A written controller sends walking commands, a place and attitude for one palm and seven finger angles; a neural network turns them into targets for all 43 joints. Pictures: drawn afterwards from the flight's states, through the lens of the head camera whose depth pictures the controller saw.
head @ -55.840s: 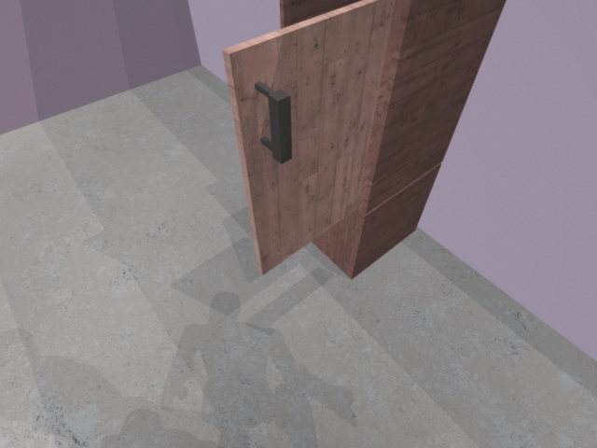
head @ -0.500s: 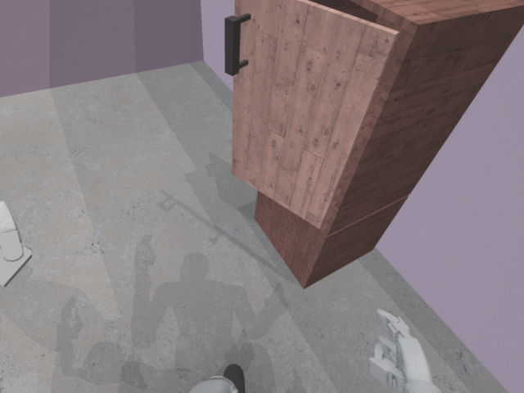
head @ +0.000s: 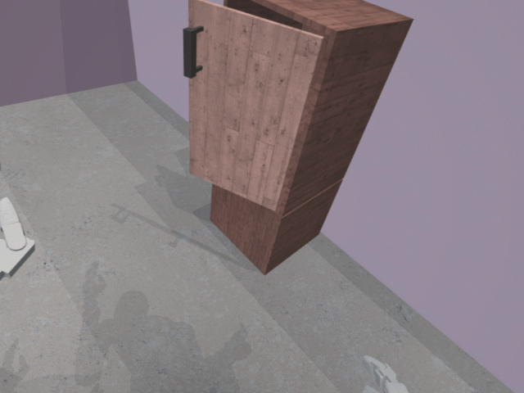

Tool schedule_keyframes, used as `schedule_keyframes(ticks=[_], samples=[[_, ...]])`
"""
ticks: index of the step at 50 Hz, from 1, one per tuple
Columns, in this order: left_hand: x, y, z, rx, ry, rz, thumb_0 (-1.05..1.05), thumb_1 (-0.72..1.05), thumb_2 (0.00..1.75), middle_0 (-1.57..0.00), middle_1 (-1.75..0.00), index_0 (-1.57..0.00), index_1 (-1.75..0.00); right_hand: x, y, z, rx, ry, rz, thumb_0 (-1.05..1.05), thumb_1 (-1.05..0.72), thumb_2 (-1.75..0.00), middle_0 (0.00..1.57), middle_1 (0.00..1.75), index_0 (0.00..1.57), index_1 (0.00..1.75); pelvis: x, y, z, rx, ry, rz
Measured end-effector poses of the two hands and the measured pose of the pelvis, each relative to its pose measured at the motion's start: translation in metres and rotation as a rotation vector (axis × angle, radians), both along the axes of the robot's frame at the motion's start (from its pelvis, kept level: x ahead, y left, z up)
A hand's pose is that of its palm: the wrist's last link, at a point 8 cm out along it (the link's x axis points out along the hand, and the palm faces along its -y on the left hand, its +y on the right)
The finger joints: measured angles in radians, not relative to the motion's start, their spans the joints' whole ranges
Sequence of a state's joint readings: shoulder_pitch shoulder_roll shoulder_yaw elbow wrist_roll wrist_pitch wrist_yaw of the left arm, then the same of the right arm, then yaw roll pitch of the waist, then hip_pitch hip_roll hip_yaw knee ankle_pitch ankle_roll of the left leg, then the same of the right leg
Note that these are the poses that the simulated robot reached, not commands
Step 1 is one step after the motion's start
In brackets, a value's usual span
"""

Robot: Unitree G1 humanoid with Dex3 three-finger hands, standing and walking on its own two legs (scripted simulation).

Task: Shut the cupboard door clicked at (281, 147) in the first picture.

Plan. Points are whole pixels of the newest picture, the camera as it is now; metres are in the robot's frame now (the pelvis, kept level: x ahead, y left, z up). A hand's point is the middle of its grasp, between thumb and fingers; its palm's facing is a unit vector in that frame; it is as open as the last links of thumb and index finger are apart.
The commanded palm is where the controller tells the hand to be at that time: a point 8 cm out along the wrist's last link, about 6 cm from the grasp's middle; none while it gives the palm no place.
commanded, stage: stop stepping back and stand still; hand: left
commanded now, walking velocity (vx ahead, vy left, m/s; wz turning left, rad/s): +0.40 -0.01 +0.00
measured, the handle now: (194, 51) +0.92 +0.17 +0.14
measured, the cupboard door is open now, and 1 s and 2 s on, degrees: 22 22 22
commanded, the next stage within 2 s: let the arm hang, fingers relaxed in 0.54 s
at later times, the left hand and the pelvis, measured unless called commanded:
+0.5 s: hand out of the picture +0.14 +0.32 +0.18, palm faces +0.46 -0.78 -0.42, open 7.4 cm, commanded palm +0.07 +0.36 +0.18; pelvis -0.06 +0.06 +0.00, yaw +2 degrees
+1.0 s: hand out of the picture +0.01 +0.23 -0.17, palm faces +0.16 -0.97 -0.17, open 6.7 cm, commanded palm none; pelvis -0.03 +0.05 +0.00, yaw +6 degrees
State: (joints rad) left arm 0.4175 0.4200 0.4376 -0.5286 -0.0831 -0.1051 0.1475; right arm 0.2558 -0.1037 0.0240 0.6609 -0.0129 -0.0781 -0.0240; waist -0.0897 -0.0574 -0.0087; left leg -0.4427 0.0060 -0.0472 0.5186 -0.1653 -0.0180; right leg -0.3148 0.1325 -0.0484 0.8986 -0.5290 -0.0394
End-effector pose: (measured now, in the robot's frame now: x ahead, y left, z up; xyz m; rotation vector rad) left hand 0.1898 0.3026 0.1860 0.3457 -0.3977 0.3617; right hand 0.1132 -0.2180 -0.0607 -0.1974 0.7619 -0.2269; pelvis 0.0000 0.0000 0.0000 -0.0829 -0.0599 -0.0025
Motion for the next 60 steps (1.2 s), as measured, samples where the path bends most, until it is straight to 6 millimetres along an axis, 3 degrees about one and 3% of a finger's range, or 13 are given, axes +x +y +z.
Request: schedule_keyframes(ticks=[5, 9, 14, 21, 27, 32, 33, 35, 39, 42, 45, 52, 60], samples=[[-0.066, -0.023, 0.022, 0.270, 0.065, -0.124, 0.02, 0.89, 0.90, -0.21, -0.30, -0.21, -0.30, -0.023, 0.009, -0.012, 0.033, 0.008, 0.038, 0.01, -0.90, -0.90, 0.21, 0.30, 0.20, 0.30, -0.030, 0.005, -0.007, 0.070, 0.064, -0.055], [-0.089, 0.014, 0.040, 0.273, -0.003, 0.032, 0.01, 0.88, 0.90, -0.22, -0.31, -0.22, -0.31, -0.044, 0.008, -0.019, 0.010, 0.106, 0.032, 0.01, -0.90, -0.90, 0.21, 0.30, 0.20, 0.30, -0.042, 0.014, 0.004, 0.065, 0.063, -0.022], [-0.097, 0.057, 0.025, 0.095, 0.030, 0.236, 0.01, 0.89, 0.90, -0.21, -0.30, -0.22, -0.31, -0.050, 0.005, -0.014, -0.046, 0.091, 0.029, 0.01, -0.90, -0.90, 0.21, 0.30, 0.20, 0.30, -0.049, 0.036, 0.010, 0.099, 0.056, 0.017], [-0.096, 0.060, -0.005, 0.066, 0.061, 0.130, 0.01, 0.89, 0.90, -0.20, -0.30, -0.21, -0.30, -0.034, 0.024, -0.015, -0.095, 0.011, 0.015, 0.01, -0.90, -0.90, 0.20, 0.30, 0.20, 0.30, -0.057, 0.061, -0.010, 0.097, 0.025, 0.047], [-0.096, 0.054, 0.020, 0.209, 0.066, 0.106, 0.02, 0.89, 0.90, -0.21, -0.30, -0.21, -0.30, -0.022, 0.057, -0.014, 0.022, -0.017, 0.087, 0.01, -0.90, -0.90, 0.20, 0.30, 0.20, 0.30, -0.055, 0.052, -0.003, 0.082, 0.029, 0.043], [-0.095, 0.048, 0.024, 0.254, 0.092, 0.159, 0.01, 0.89, 0.90, -0.21, -0.30, -0.21, -0.30, -0.010, 0.062, -0.035, 0.088, 0.019, 0.130, 0.01, -0.90, -0.90, 0.20, 0.30, 0.20, 0.30, -0.045, 0.046, -0.009, 0.074, 0.040, 0.046], [-0.092, 0.050, 0.015, 0.244, 0.125, 0.167, 0.01, 0.89, 0.90, -0.21, -0.30, -0.21, -0.30, -0.008, 0.061, -0.039, 0.095, 0.038, 0.149, 0.01, -0.90, -0.90, 0.20, 0.30, 0.20, 0.30, -0.044, 0.047, -0.008, 0.074, 0.048, 0.062], [-0.079, 0.058, -0.028, 0.152, 0.300, 0.182, 0.00, 0.90, 0.90, -0.20, -0.30, -0.21, -0.30, -0.006, 0.058, -0.050, 0.108, 0.093, 0.181, 0.01, -0.90, -0.90, 0.20, 0.30, 0.20, 0.30, -0.042, 0.050, -0.006, 0.086, 0.059, 0.094], [-0.076, 0.052, -0.165, -0.140, 0.800, 0.178, 0.00, 0.90, 0.90, -0.19, -0.30, -0.20, -0.30, -0.008, 0.053, -0.065, 0.096, 0.182, 0.200, 0.01, -0.90, -0.90, 0.20, 0.30, 0.20, 0.30, -0.042, 0.055, -0.010, 0.102, 0.044, 0.118], [-0.107, 0.016, -0.261, -0.304, 1.165, 0.105, 0.00, 0.91, 0.90, -0.19, -0.30, -0.19, -0.30, -0.021, 0.046, -0.070, 0.061, 0.237, 0.178, 0.01, -0.90, -0.90, 0.20, 0.30, 0.20, 0.30, -0.042, 0.057, -0.014, 0.089, 0.029, 0.110], [-0.157, -0.030, -0.315, -0.458, 1.448, 0.040, 0.01, 0.92, 0.90, -0.19, -0.30, -0.20, -0.30, -0.043, 0.041, -0.063, 0.032, 0.323, 0.139, 0.01, -0.91, -0.90, 0.20, 0.30, 0.20, 0.30, -0.039, 0.055, -0.007, 0.088, 0.026, 0.100], [-0.208, -0.016, -0.324, -0.529, 1.583, 0.159, -0.06, 1.02, 0.90, -0.21, -0.30, -0.21, -0.30, -0.100, 0.038, -0.061, 0.018, 0.551, 0.074, 0.01, -0.91, -0.90, 0.20, 0.30, 0.20, 0.30, -0.030, 0.053, 0.007, 0.068, 0.045, 0.103], [-0.253, -0.009, -0.316, -0.511, 1.754, 0.223, -0.01, 0.94, 0.90, -0.20, -0.30, -0.20, -0.30, -0.143, 0.062, -0.074, 0.104, 0.660, 0.016, 0.01, -0.91, -0.90, 0.20, 0.30, 0.20, 0.30, -0.023, 0.063, 0.013, 0.075, 0.026, 0.082]])
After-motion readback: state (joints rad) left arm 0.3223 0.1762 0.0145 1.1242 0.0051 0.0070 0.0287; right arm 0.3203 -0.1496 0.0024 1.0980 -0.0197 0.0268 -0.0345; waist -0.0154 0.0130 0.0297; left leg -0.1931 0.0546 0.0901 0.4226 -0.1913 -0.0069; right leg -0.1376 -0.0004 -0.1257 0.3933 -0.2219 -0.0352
